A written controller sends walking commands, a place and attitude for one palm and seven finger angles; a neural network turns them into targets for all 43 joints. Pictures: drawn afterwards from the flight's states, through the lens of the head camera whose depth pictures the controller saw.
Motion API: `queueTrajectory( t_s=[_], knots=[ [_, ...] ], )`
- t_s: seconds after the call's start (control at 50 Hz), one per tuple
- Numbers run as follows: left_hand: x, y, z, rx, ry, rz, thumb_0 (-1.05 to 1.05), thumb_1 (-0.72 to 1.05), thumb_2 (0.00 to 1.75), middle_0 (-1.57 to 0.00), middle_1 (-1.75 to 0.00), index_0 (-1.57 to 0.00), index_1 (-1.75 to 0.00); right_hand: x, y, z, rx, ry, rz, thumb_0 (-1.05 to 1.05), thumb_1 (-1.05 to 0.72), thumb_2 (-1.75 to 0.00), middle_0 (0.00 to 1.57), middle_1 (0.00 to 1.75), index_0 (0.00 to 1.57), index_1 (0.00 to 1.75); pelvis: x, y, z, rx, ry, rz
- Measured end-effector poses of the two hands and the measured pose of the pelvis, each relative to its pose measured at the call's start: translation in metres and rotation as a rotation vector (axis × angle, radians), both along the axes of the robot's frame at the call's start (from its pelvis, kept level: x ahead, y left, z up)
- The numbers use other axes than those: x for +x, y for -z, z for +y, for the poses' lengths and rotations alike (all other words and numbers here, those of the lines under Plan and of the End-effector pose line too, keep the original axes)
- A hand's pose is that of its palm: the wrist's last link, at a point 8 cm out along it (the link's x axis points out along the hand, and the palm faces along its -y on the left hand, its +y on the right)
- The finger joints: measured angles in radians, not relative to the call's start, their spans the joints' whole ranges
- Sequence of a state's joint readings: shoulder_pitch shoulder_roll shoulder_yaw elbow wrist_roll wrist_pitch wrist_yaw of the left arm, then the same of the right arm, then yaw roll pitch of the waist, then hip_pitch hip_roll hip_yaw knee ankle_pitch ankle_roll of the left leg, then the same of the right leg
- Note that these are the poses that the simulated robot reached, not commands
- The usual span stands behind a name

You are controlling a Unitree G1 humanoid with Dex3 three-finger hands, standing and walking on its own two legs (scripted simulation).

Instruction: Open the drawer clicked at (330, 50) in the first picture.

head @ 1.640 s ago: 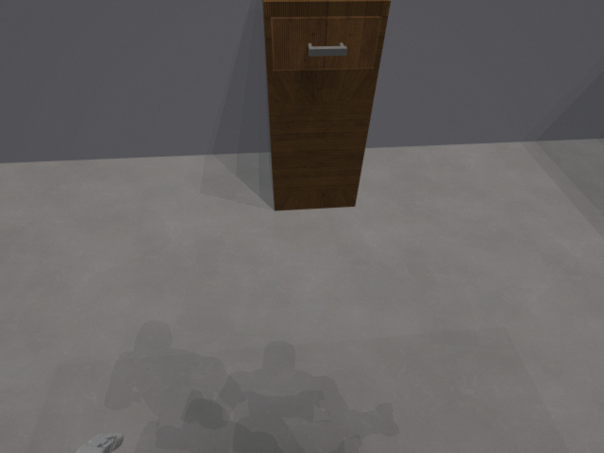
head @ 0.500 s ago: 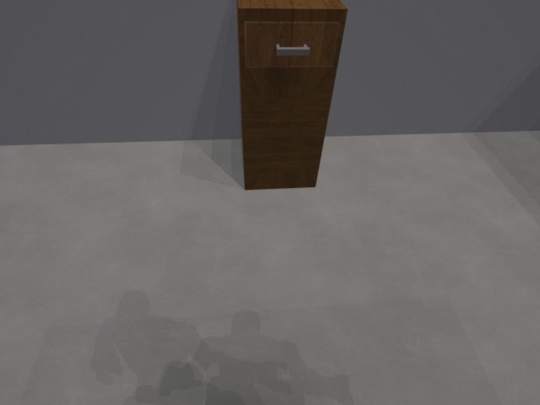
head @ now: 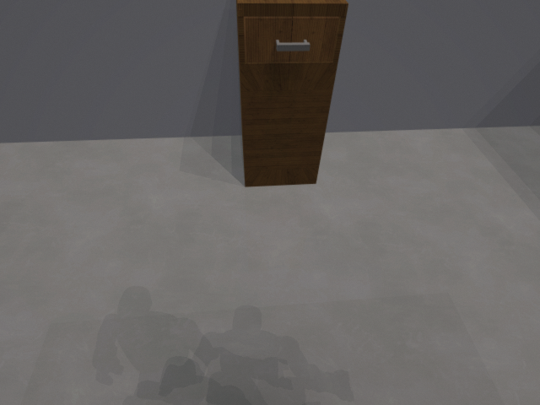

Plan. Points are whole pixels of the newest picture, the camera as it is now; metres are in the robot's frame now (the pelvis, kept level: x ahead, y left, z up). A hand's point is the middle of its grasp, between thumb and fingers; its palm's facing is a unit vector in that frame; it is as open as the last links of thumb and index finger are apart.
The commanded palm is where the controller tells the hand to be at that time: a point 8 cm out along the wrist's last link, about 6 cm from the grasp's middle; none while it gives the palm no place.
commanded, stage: walk to a spot facing it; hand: left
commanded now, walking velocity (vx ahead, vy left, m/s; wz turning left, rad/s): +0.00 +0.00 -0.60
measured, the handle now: (292, 44) +1.31 +0.00 -0.01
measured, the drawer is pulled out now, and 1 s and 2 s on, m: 0.00 0.00 0.00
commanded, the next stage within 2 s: none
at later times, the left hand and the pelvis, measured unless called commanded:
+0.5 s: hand out of the picture +0.04 +0.13 -0.16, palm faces -0.17 -0.96 -0.21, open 7.4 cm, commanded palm none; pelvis +0.05 -0.05 +0.00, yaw -16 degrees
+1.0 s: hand (220, 285) +0.40 +0.14 -0.19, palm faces -0.44 -0.87 -0.20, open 7.4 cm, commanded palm none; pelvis +0.27 -0.03 -0.01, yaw -32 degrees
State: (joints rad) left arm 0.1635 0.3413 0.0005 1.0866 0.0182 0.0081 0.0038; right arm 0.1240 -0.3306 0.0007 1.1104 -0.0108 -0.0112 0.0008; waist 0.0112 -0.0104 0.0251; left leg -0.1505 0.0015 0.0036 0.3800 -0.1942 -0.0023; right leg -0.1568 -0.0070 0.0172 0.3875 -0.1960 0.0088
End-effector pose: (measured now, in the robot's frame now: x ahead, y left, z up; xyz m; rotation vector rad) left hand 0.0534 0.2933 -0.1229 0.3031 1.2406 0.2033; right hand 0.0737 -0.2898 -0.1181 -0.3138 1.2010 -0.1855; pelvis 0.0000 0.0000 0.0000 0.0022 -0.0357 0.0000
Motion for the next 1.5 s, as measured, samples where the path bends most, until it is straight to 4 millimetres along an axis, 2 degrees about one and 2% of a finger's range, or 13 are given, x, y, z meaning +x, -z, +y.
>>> queueTrajectory(
  t_s=[0.2, 0.36, 0.5, 0.62, 0.82, 0.88, 0.96, 1.04, 1.12, 1.22, 1.34, 1.42, 1.5],
  knots=[
    [-0.003, 0.016, -0.036, -0.051, 0.060, 0.086, 0.00, 0.90, 0.90, -0.20, -0.30, -0.20, -0.30, -0.030, 0.024, 0.013, 0.083, 0.120, -0.012, 0.01, -0.90, -0.90, 0.20, 0.30, 0.20, 0.30, 0.000, 0.011, -0.011, 0.028, 0.121, 0.010],
    [-0.001, 0.020, -0.087, -0.073, 0.071, 0.071, 0.00, 0.90, 0.90, -0.20, -0.30, -0.20, -0.30, -0.055, 0.048, -0.006, 0.145, 0.211, 0.064, 0.01, -0.90, -0.90, 0.20, 0.30, 0.20, 0.30, 0.022, 0.020, -0.042, 0.013, 0.185, 0.012],
    [-0.010, 0.005, -0.115, -0.113, 0.104, 0.210, 0.00, 0.90, 0.90, -0.20, -0.30, -0.20, -0.30, -0.012, 0.020, -0.022, 0.145, 0.277, -0.042, 0.01, -0.90, -0.90, 0.20, 0.30, 0.20, 0.30, 0.053, 0.000, -0.053, 0.032, 0.271, 0.035],
    [0.023, 0.004, -0.116, -0.114, 0.130, 0.258, 0.00, 0.90, 0.90, -0.20, -0.30, -0.20, -0.30, 0.039, 0.013, -0.025, 0.134, 0.312, -0.105, 0.01, -0.90, -0.90, 0.20, 0.30, 0.20, 0.30, 0.092, -0.001, -0.053, 0.021, 0.325, 0.054],
    [0.146, 0.038, -0.085, -0.098, 0.201, 0.280, 0.00, 0.90, 0.90, -0.20, -0.30, -0.20, -0.30, 0.168, 0.014, -0.007, 0.093, 0.328, -0.244, 0.01, -0.90, -0.90, 0.20, 0.30, 0.20, 0.30, 0.197, 0.024, -0.035, -0.005, 0.430, 0.064],
    [0.209, 0.047, -0.080, -0.098, 0.274, 0.263, 0.00, 0.90, 0.90, -0.20, -0.30, -0.20, -0.30, 0.175, 0.010, 0.002, 0.074, 0.386, -0.267, 0.01, -0.90, -0.90, 0.20, 0.30, 0.20, 0.30, 0.222, 0.024, -0.032, 0.001, 0.491, 0.040],
    [0.310, 0.040, -0.096, -0.113, 0.392, 0.149, 0.00, 0.91, 0.90, -0.19, -0.30, -0.20, -0.30, 0.151, 0.004, 0.019, 0.067, 0.510, -0.189, 0.01, -0.90, -0.90, 0.20, 0.30, 0.20, 0.30, 0.255, 0.012, -0.033, -0.009, 0.541, 0.029],
    [0.403, 0.027, -0.129, -0.140, 0.488, 0.019, 0.00, 0.91, 0.90, -0.19, -0.30, -0.19, -0.30, 0.113, 0.003, 0.032, 0.051, 0.648, -0.060, 0.00, -0.93, -0.90, 0.20, 0.30, 0.20, 0.30, 0.285, 0.005, -0.037, -0.005, 0.587, 0.032],
    [0.472, 0.019, -0.173, -0.166, 0.579, -0.045, 0.00, 0.91, 0.90, -0.19, -0.30, -0.19, -0.30, 0.082, 0.006, 0.053, 0.076, 0.757, 0.077, 0.00, -0.93, -0.90, 0.20, 0.30, 0.20, 0.30, 0.315, 0.004, -0.047, 0.003, 0.632, 0.035],
    [0.531, 0.018, -0.241, -0.202, 0.699, -0.051, 0.00, 0.91, 0.90, -0.19, -0.30, -0.19, -0.30, 0.064, 0.010, 0.086, 0.152, 0.872, 0.220, 0.00, -0.92, -0.90, 0.20, 0.30, 0.20, 0.30, 0.349, 0.007, -0.069, 0.005, 0.684, 0.038],
    [0.584, 0.030, -0.342, -0.244, 0.845, -0.044, 0.00, 0.91, 0.90, -0.19, -0.30, -0.19, -0.30, 0.072, 0.018, 0.111, 0.280, 1.000, 0.347, 0.01, -0.91, -0.90, 0.20, 0.30, 0.20, 0.30, 0.388, 0.020, -0.113, 0.006, 0.752, 0.050],
    [0.607, 0.041, -0.395, -0.259, 0.893, -0.081, 0.00, 0.91, 0.90, -0.19, -0.30, -0.20, -0.30, 0.094, 0.034, 0.095, 0.351, 1.055, 0.372, 0.01, -0.90, -0.90, 0.20, 0.30, 0.20, 0.30, 0.411, 0.035, -0.155, 0.014, 0.803, 0.039],
    [0.614, 0.037, -0.405, -0.222, 0.877, -0.044, 0.00, 0.91, 0.90, -0.20, -0.30, -0.20, -0.30, 0.144, 0.042, 0.030, 0.306, 1.059, 0.235, 0.01, -0.90, -0.90, 0.20, 0.30, 0.20, 0.30, 0.430, 0.027, -0.182, -0.001, 0.838, 0.020]
  ],
)
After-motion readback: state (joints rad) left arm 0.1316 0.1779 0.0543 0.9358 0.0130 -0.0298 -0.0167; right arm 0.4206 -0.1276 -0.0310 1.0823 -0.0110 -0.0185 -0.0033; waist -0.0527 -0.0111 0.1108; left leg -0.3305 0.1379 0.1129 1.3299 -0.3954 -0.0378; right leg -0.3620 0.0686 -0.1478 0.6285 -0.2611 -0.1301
